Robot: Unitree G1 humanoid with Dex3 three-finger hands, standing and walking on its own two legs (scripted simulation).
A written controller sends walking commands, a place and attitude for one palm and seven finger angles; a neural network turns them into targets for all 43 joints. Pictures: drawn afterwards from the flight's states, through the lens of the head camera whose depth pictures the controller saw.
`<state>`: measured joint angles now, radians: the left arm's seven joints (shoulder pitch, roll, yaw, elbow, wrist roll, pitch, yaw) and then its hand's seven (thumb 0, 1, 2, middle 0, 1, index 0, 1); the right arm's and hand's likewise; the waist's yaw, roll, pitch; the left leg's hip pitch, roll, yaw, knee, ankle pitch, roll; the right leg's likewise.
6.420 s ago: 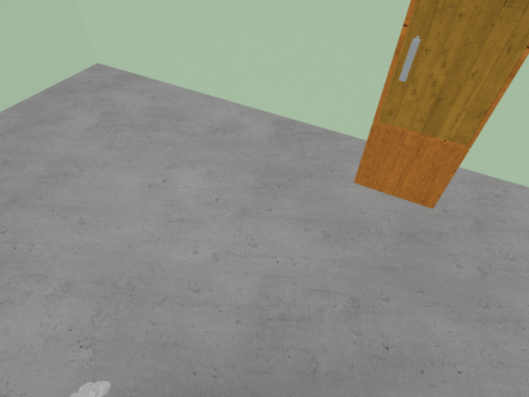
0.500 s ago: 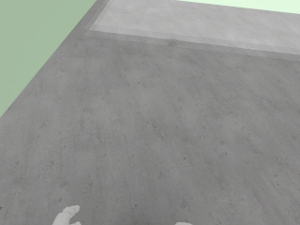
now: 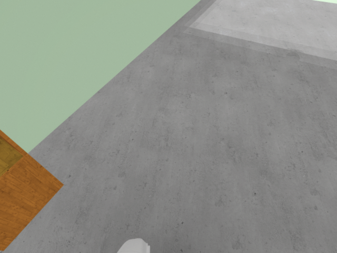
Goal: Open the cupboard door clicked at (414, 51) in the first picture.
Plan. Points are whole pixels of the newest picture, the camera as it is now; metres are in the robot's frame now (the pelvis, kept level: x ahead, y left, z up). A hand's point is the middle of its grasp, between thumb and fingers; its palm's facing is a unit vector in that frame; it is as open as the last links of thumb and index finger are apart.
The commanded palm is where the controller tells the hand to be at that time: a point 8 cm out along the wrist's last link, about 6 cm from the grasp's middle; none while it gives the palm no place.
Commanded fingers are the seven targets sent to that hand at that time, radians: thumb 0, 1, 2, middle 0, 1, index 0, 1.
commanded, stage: turn to face it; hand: left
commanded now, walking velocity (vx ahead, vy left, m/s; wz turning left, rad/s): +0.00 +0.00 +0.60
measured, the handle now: out of the picture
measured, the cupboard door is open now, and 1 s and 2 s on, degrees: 0 0 0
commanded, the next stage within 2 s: take the last steps up to it in 1.66 s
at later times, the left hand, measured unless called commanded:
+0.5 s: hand out of the picture +0.04 +0.29 -0.16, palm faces +0.30 -0.92 -0.25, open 7.4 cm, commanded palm none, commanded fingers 0.00 0.90 0.90 -0.20 -0.30 -0.20 -0.30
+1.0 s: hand out of the picture -0.05 +0.21 -0.15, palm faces +0.56 -0.78 -0.26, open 7.4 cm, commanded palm none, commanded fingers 0.00 0.90 0.90 -0.20 -0.30 -0.20 -0.30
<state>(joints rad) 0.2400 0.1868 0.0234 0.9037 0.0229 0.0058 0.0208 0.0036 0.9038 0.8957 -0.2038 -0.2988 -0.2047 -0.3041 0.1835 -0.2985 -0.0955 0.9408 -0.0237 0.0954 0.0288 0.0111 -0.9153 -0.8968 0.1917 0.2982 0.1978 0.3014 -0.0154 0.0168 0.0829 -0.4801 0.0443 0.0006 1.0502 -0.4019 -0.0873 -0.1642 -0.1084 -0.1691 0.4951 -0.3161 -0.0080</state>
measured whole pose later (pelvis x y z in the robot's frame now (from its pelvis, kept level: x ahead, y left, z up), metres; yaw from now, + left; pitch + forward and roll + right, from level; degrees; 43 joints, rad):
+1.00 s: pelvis +0.00 +0.00 +0.00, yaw +36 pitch -1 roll +2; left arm 0.21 0.19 0.02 0.88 0.02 0.01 0.02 0.00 0.90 0.90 -0.21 -0.30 -0.21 -0.30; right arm 0.23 -0.27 -0.09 0.96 -0.02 0.10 0.04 0.01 -0.91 -0.90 0.19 0.30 0.20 0.30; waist -0.03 0.01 0.08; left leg -0.43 0.05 0.03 0.97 -0.42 -0.08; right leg -0.18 -0.14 -0.22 0.52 -0.30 0.01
